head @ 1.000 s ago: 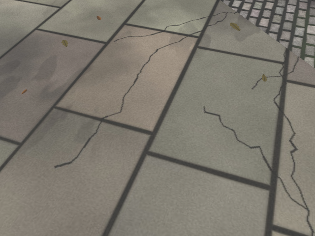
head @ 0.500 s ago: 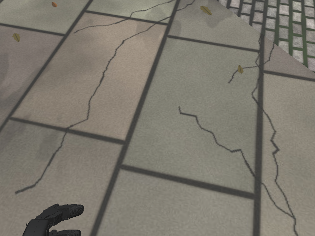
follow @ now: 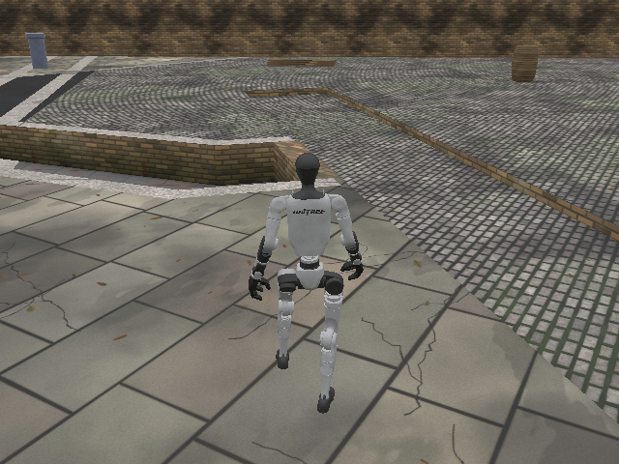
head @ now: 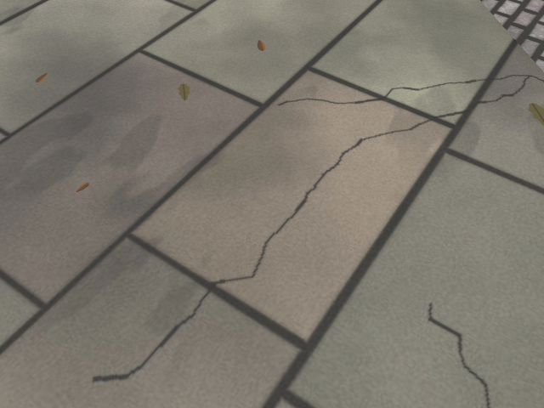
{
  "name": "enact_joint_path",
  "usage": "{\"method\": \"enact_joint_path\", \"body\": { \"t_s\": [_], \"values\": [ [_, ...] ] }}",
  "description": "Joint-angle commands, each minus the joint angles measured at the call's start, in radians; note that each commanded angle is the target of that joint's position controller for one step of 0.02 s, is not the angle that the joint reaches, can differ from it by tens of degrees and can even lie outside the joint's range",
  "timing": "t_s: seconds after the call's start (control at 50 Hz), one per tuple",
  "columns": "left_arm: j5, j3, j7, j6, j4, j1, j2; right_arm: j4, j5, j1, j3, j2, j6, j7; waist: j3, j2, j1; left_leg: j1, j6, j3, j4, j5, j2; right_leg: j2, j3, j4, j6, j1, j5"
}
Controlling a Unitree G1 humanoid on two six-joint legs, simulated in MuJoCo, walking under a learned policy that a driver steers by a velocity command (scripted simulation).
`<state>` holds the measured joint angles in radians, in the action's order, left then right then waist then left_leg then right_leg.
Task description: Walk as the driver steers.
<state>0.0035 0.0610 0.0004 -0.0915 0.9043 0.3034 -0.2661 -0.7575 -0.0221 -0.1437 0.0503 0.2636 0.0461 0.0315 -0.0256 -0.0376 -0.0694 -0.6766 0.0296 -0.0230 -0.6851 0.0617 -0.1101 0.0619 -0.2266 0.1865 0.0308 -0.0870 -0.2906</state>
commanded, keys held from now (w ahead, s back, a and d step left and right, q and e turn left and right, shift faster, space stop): e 1.00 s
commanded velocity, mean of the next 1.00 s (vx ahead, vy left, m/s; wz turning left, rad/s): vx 0.12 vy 0.00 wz -0.34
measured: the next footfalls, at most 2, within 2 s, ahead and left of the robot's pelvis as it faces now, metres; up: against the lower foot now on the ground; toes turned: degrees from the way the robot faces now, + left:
left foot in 0.10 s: +0.25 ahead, +0.13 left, +0.00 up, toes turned +5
right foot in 0.58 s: +0.25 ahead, -0.12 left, +0.00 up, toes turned -15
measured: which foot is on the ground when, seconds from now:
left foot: up 0.00-0.08, down 0.10-0.60, up 0.62-1.00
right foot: down 0.00-0.12, up 0.14-0.56, down 0.58-1.00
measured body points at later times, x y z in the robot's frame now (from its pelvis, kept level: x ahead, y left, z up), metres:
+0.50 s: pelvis +0.18 +0.02 +0.00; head +0.22 +0.01 +0.45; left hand +0.33 +0.28 -0.11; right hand +0.29 -0.27 -0.11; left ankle +0.21 +0.12 -0.74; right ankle +0.23 -0.12 -0.70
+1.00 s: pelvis +0.23 -0.02 +0.00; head +0.26 -0.05 +0.45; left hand +0.49 +0.19 -0.08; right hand +0.27 -0.34 -0.11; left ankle +0.31 +0.12 -0.71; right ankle +0.21 -0.11 -0.74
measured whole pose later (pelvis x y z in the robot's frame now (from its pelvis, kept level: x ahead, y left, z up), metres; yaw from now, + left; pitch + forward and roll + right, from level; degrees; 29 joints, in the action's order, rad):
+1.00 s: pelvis +0.23 -0.02 +0.00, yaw -25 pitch +3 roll +2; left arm -0.01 0.08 -0.03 0.03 0.71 0.15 -0.31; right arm -0.81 -0.01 -0.06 0.08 0.30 0.00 -0.03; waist -0.04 -0.01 -0.02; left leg -0.43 -0.08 -0.10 -0.73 -0.35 0.02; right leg 0.08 0.15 0.48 0.04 0.32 -0.20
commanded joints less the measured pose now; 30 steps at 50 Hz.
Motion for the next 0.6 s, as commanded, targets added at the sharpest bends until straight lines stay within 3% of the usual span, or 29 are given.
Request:
{"method": "enact_joint_path", "body": {
  "t_s": [0.02,0.06,0.08,0.1,0.12,0.14,0.16,0.18,0.2,0.22,0.24,0.28,0.3,0.34,0.42,0.5,0.56,0.58,0.6],
  "values": [
    [-0.012,0.036,-0.009,0.022,-0.027,0.042,-0.169,0.138,0.004,0.159,-0.001,0.036,0.020,0.026,-0.100,0.041,-0.021,-0.070,0.026,0.055,0.076,-0.083,0.027,-0.335,0.064,0.021,0.125,-0.025,0.601],
    [-0.017,0.035,-0.014,0.039,-0.019,0.042,-0.190,0.146,0.016,0.100,0.011,0.058,0.026,0.031,-0.029,0.096,0.037,0.089,0.058,0.103,0.098,-0.174,0.107,-0.335,0.073,0.161,0.111,-0.038,0.997],
    [-0.017,0.033,-0.016,0.045,-0.018,0.027,-0.200,0.121,0.019,-0.011,0.030,0.098,0.030,0.029,0.045,0.118,0.104,0.228,0.080,0.106,0.130,-0.163,0.143,-0.316,0.077,0.290,0.092,-0.037,1.085],
    [-0.023,0.029,-0.018,0.046,-0.020,0.001,-0.202,0.084,0.023,-0.146,0.053,0.145,0.033,0.016,0.119,0.103,0.191,0.452,0.112,0.091,0.236,0.025,0.149,-0.274,0.053,0.467,0.053,0.045,1.032],
    [-0.004,0.008,-0.015,0.031,-0.050,0.003,-0.155,0.052,0.050,-0.277,0.072,0.236,0.024,-0.009,0.271,0.002,0.228,0.805,0.175,-0.091,0.142,0.464,-0.043,-0.203,0.065,0.760,0.009,0.290,0.619],
    [-0.010,-0.039,0.013,0.015,-0.030,0.174,-0.025,0.057,0.068,-0.251,0.061,0.269,0.021,-0.019,0.489,-0.222,0.131,1.148,0.431,-0.538,0.140,0.787,-0.400,-0.011,0.173,1.178,-0.058,0.626,-0.378],
    [-0.046,0.008,0.016,0.005,0.004,0.101,-0.179,0.079,0.061,-0.283,0.049,0.190,0.011,-0.019,0.573,-0.032,0.219,1.092,0.394,-0.476,0.159,0.777,-0.340,-0.028,0.415,1.224,-0.048,0.612,-0.408],
    [-0.077,0.015,0.014,0.008,-0.051,-0.016,-0.183,0.076,0.050,-0.198,0.042,0.178,0.011,-0.020,0.397,-0.064,0.195,0.977,0.324,-0.296,0.197,0.687,-0.295,-0.083,0.393,1.179,-0.039,0.698,-0.363],
    [-0.063,0.008,0.001,0.017,-0.054,-0.046,-0.137,0.065,0.035,-0.124,0.033,0.143,0.017,-0.020,0.250,0.004,0.145,0.811,0.265,-0.209,0.252,0.544,-0.233,-0.127,0.343,1.071,-0.047,0.718,-0.299],
    [-0.045,0.014,-0.013,0.038,-0.040,-0.038,-0.129,0.064,0.025,-0.055,0.022,0.095,0.021,-0.021,0.174,0.008,0.101,0.689,0.237,-0.154,0.311,0.395,-0.202,-0.157,0.316,1.003,-0.060,0.693,-0.248],
    [-0.035,0.016,-0.018,0.062,-0.024,0.000,-0.118,0.061,0.036,-0.027,0.020,0.084,0.026,-0.019,0.129,-0.014,0.070,0.544,0.219,-0.091,0.356,0.392,-0.176,-0.164,0.302,0.985,-0.072,0.579,-0.204],
    [-0.027,0.014,-0.029,0.098,-0.019,0.059,-0.078,0.057,0.054,0.037,0.028,0.100,0.034,-0.017,0.113,-0.040,0.022,0.408,0.238,-0.016,0.413,0.362,-0.171,-0.153,0.266,0.932,-0.099,0.486,-0.153],
    [-0.024,0.018,-0.035,0.107,-0.033,0.047,-0.083,0.055,0.057,0.057,0.035,0.117,0.036,-0.022,0.104,-0.050,0.015,0.388,0.240,0.009,0.431,0.337,-0.176,-0.154,0.262,0.898,-0.105,0.497,-0.124],
    [-0.018,0.019,-0.037,0.119,-0.064,0.008,-0.083,0.044,0.051,0.072,0.042,0.133,0.030,-0.037,0.107,-0.064,0.021,0.400,0.232,0.058,0.448,0.243,-0.176,-0.172,0.259,0.815,-0.104,0.517,-0.041],
    [-0.015,0.025,-0.019,0.126,-0.116,-0.088,-0.095,0.022,0.044,0.072,0.047,0.147,0.001,-0.064,0.096,-0.066,0.056,0.438,0.214,0.103,0.471,0.003,-0.186,-0.176,0.227,0.680,-0.090,0.518,0.063],
    [-0.015,0.037,0.003,0.135,-0.168,-0.146,-0.112,0.002,0.025,0.059,0.057,0.171,-0.029,-0.068,0.078,-0.072,0.074,0.526,0.189,0.095,0.408,-0.037,-0.233,-0.157,0.191,0.582,-0.061,0.533,-0.012],
    [-0.015,0.047,0.018,0.135,-0.174,-0.104,-0.106,-0.007,-0.003,0.076,0.062,0.178,-0.044,-0.070,0.086,-0.066,0.035,0.549,0.116,0.124,0.275,-0.016,-0.220,-0.110,0.140,0.379,-0.009,0.427,0.072],
    [-0.008,0.059,0.012,0.132,-0.167,-0.071,-0.133,-0.032,-0.003,0.020,0.060,0.154,-0.046,-0.068,0.095,-0.016,0.031,0.520,0.056,0.157,0.176,-0.082,-0.173,-0.093,0.169,0.280,0.025,0.341,0.206],
    [-0.007,0.090,-0.006,0.126,-0.171,-0.029,-0.241,-0.027,0.027,-0.003,0.050,0.114,-0.046,-0.063,0.106,0.197,0.043,0.364,-0.034,0.245,-0.083,-0.270,-0.066,-0.240,0.397,0.204,0.094,0.207,0.572]
  ]
}}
